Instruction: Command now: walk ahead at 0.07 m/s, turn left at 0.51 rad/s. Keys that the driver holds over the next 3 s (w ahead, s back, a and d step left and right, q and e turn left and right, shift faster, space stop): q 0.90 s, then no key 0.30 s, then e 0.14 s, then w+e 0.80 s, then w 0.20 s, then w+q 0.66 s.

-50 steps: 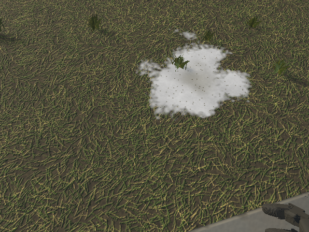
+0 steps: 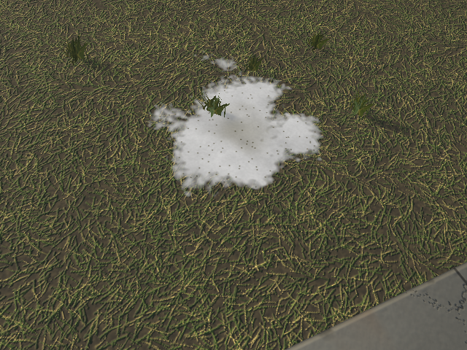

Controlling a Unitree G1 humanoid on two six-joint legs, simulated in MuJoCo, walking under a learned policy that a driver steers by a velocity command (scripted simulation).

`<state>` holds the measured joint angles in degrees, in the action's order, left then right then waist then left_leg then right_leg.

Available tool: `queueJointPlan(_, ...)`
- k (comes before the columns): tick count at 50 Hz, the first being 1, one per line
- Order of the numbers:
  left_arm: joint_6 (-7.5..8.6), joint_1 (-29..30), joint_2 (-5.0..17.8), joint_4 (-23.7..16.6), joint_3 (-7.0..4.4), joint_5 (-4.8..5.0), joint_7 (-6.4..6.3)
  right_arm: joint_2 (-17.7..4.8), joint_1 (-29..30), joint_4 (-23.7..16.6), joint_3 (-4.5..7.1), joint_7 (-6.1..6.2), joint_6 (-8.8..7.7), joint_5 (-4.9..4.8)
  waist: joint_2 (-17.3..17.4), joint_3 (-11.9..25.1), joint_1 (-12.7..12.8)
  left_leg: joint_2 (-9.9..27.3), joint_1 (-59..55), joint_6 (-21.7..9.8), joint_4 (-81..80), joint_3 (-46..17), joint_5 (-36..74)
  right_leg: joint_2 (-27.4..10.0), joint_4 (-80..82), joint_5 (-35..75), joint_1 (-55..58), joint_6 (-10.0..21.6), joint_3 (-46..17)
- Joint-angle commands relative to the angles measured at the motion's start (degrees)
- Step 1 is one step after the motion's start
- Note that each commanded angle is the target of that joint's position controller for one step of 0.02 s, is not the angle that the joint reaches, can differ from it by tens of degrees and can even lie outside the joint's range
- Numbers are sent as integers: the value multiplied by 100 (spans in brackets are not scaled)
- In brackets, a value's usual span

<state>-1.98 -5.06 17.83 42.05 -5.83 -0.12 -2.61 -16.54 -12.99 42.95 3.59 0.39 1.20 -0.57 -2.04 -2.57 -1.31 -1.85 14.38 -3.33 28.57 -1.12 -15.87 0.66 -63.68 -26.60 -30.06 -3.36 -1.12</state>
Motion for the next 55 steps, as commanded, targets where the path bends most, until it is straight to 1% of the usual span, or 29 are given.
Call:
queueJointPlan(1, 140, 247, 403, -447, -109, 39, 32, -832, -25, -438, 197, 124, -69, -71, 791, 602, 22, 1327, -1255, -1028, -1198, -1864, 1043, -137, 90, 726, -972, -77, -313)
queueJointPlan(3, 199, 391, 373, -488, -92, 48, 23, -911, -58, -496, 214, 177, -73, -10, 841, 400, -7, 1244, -1230, -977, -1208, -1854, 1244, -94, 764, 923, -935, -124, -355)
queueJointPlan(5, 263, 412, 326, -499, -62, 16, 23, -1054, -84, -543, 271, 205, -52, -11, 920, 434, -32, 1155, -1169, -952, -1057, -1793, 1661, -34, 1414, 994, -635, -196, -381)
queueJointPlan(8, 317, 408, 354, -516, -47, 47, 71, -1193, -58, -648, 329, 180, 12, -29, 1029, 432, -73, 1134, -815, -1011, -917, -1986, 1669, 39, 1956, 908, -180, -219, -389)
queueJointPlan(13, 438, 254, 470, -545, -66, 79, 181, -1212, 182, -865, 352, 121, 117, -55, 1127, 561, -36, 1070, -551, -966, -550, -2548, 2108, 203, 2628, 753, 515, -103, -420)
queueJointPlan(15, 503, 6, 503, -507, -87, 80, 229, -1153, 390, -977, 336, 135, 155, -109, 1164, 666, 117, 952, -579, -801, -296, -2755, 2262, 216, 3366, 1081, 968, -7, -404)
queueJointPlan(16, 532, -199, 510, -445, -103, 66, 243, -1105, 527, -1037, 317, 155, 168, -155, 1146, 697, 263, 803, -471, -627, -125, -2749, 2064, 185, 4084, 1722, 1403, 74, -326)
queueJointPlan(17, 539, -356, 679, -419, -154, 19, 226, -954, 450, -1074, 275, 178, 159, -135, 952, 819, 261, 588, -139, -371, 174, -2621, 1370, -242, 4367, 2379, 2038, 240, -566)
queueJointPlan(18, 500, -425, 1021, -515, -199, -81, 182, -592, 103, -1080, 171, 162, 143, -5, -235, 1102, 61, -17, 493, -35, 1399, -1857, -426, -1444, 4414, 3493, 2762, 716, -1669)
queueJointPlan(19, 444, -457, 1218, -422, -219, -236, 212, -721, -62, -1245, 225, 160, 108, -55, -1552, 787, -134, -693, 1716, 257, 2495, -990, -2567, -2349, 4493, 4365, 2745, 1747, -3011)
queueJointPlan(20, 453, -373, 963, -529, -166, -149, 207, -1168, -338, -1103, 351, 152, 66, 0, -1172, 792, -100, -232, 1947, 501, 3656, -921, -2410, -2586, 4504, 4090, 2619, 2109, -3056)
queueJointPlan(21, 440, -135, 628, -604, -63, -103, 177, -1369, -259, -963, 445, 134, 87, -54, -748, 669, -95, -88, 1961, 614, 4058, -835, -1936, -2170, 4416, 3789, 2441, 1889, -2288)
queueJointPlan(22, 402, 65, 517, -646, -22, -67, 159, -1280, -272, -857, 456, 145, 154, -77, -520, 566, -141, -21, 1935, 716, 4164, -735, -1594, -1760, 4382, 3405, 2314, 1609, -1691)
queueJointPlan(23, 371, 152, 498, -655, -7, -16, 140, -1174, -197, -875, 438, 151, 208, -72, -514, 480, -94, 23, 2013, 785, 4229, -661, -1297, -1624, 4386, 3380, 2263, 1530, -1405)
queueJointPlan(26, 274, -100, 610, -551, -26, -72, 79, -771, 94, -1072, 298, 83, 246, -117, -685, 507, 111, 118, 1915, 871, 3615, -231, -946, -1434, 4474, 3619, 2367, 1614, -785)
queueJointPlan(30, 185, -118, 865, -516, -118, -36, 88, -617, 412, -1307, 195, -15, 237, -69, -799, 691, 298, 378, 1399, 806, 2352, 28, -885, -1660, 4455, 3499, 2504, 1680, -494)
queueJointPlan(34, 174, -66, 1008, -478, -158, 94, 178, -739, 227, -1332, 248, -105, 274, -80, -871, 712, 223, 320, 706, 581, 1283, 349, -593, -1811, 4258, 3405, 2346, 1537, -296)
queueJointPlan(36, 173, 29, 973, -437, -147, 214, 194, -709, -152, -1220, 295, -132, 290, -63, -722, 735, -39, 138, -32, 308, 133, 571, 243, -1702, 3782, 2962, 2081, 1200, -26)
queueJointPlan(37, 185, -243, 779, -309, -100, 206, 213, -835, -351, -1165, 360, -86, 284, -34, -352, 752, -77, 109, -694, 117, -387, 348, 877, -1471, 3242, 2325, 1618, 823, 281)
queueJointPlan(38, 186, -368, 419, -371, 4, -18, 234, -1466, -480, -1267, 520, 1, 246, -35, 1204, 731, 38, 1352, -1539, -342, -775, -1474, 2663, -822, 1606, 472, 330, 222, 909)
queueJointPlan(39, 208, 145, 365, -743, 48, -123, 171, -1860, -404, -1416, 540, -40, 122, 139, 2081, 773, -89, 2494, -1329, -1593, -845, -3120, 3510, -34, 242, -1321, -849, -19, 397)
queueJointPlan(40, 210, 404, 632, -761, -24, -36, 120, -1547, -439, -1414, 460, -95, -5, 219, 1400, 931, -334, 2369, -1158, -1768, -1005, -2946, 2928, -144, -467, -1238, -903, 20, -181)
queueJointPlan(41, 189, 368, 711, -712, -64, 39, 99, -1347, -224, -1344, 374, -90, -82, 183, 1170, 698, -139, 2013, -984, -1433, -943, -2411, 2581, -247, -631, -754, -896, 101, -288)
queueJointPlan(42, 169, 202, 719, -575, -93, 9, 56, -1211, 35, -1344, 344, -51, -91, 81, 859, 604, 5, 1679, -915, -1101, -885, -2044, 2268, -317, -463, -278, -868, 105, -323)
queueJointPlan(43, 150, 120, 768, -531, -111, -39, 23, -1090, 207, -1357, 286, -6, -74, -7, 947, 577, 76, 1528, -871, -946, -842, -1872, 2432, -327, -323, 41, -798, 63, -339)
queueJointPlan(44, 155, 53, 733, -500, -107, -46, 38, -1055, 245, -1371, 246, 40, -50, -6, 1030, 641, 131, 1399, -752, -926, -820, -1760, 2747, -238, -410, 287, -569, 2, -294)
queueJointPlan(46, 160, -99, 641, -428, -75, 13, 72, -989, 224, -1363, 204, 95, -27, 48, 962, 826, 170, 1315, -851, -970, -792, -1639, 2965, -124, -324, 584, -396, -86, -245)
queueJointPlan(49, 125, 7, 496, -436, 7, 51, 93, -925, 142, -1305, 166, 132, -8, 47, 958, 788, 73, 1263, -1003, -967, -767, -1641, 2666, -140, 512, 719, -298, -159, -240)
queueJointPlan(55, 149, 95, 446, -477, 92, 69, 182, -970, 221, -1215, 144, 69, 50, 99, 1080, 547, -91, 1243, -449, -1024, -761, -1956, 1651, -184, 1918, 479, 619, -99, -183)
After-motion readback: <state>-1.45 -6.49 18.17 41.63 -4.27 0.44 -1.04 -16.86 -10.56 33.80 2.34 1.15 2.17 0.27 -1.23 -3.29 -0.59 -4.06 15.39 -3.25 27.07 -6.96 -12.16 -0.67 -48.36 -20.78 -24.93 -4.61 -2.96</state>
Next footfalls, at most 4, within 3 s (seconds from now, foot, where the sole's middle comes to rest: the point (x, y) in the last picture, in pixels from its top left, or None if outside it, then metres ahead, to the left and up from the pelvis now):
0.36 right None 0.12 -0.13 -0.78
0.74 left None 0.01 0.12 -0.78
1.22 right None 0.14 -0.08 -0.78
1.90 right None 0.34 -0.02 -0.78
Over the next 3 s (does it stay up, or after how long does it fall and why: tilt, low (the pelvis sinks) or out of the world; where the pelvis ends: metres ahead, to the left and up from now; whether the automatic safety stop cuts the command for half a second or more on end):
stays up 0.82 0.16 -0.11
